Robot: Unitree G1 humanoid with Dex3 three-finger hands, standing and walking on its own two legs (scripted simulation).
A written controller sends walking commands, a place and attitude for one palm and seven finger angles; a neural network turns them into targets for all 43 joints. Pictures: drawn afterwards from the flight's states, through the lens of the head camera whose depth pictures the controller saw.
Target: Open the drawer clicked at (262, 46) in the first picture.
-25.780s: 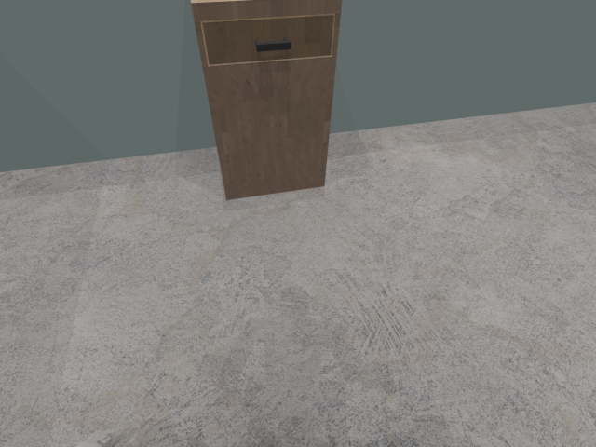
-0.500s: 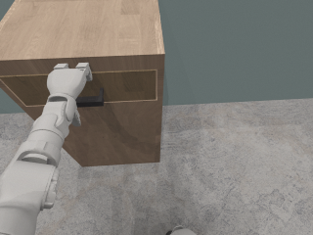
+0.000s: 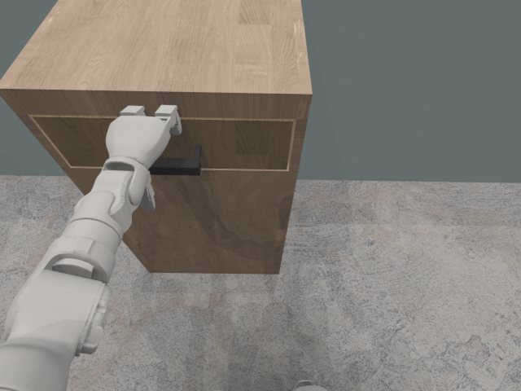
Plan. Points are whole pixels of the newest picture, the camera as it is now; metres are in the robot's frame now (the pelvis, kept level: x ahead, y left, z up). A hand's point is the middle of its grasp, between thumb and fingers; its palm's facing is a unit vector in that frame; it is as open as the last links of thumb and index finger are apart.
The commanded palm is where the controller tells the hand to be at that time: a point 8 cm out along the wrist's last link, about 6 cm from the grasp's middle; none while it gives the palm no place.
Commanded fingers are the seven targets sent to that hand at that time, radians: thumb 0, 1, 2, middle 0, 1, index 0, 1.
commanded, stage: re-aim the fingers above the handle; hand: left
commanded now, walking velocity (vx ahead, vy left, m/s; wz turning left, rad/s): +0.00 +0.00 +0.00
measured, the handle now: (169, 157) +0.52 +0.16 +0.00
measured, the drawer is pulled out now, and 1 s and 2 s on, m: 0.00 0.00 0.00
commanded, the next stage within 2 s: lower the fingers behind the handle in 0.42 s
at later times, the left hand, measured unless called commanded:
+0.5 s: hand (141, 152) +0.48 +0.18 +0.06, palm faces -0.02 +0.02 -1.00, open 13.5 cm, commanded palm +0.47 +0.18 +0.12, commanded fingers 0.00 -0.50 0.30 -0.30 -1.20 -0.30 -1.20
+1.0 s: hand (151, 171) +0.47 +0.18 +0.03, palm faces -0.11 +0.01 -0.99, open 13.8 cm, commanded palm +0.46 +0.18 +0.08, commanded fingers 0.00 -0.50 0.30 -0.30 -1.20 -0.30 -1.20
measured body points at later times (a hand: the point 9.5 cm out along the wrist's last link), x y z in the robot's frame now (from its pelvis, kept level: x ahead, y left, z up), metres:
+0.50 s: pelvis -0.01 -0.01 +0.01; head +0.07 -0.02 +0.45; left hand +0.48 +0.18 +0.12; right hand +0.01 -0.28 -0.12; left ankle -0.02 +0.09 -0.71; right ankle +0.01 -0.11 -0.71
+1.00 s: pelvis -0.02 -0.01 +0.00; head +0.08 -0.02 +0.44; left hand +0.47 +0.17 +0.08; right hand +0.02 -0.28 -0.13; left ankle -0.02 +0.09 -0.71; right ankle +0.01 -0.11 -0.71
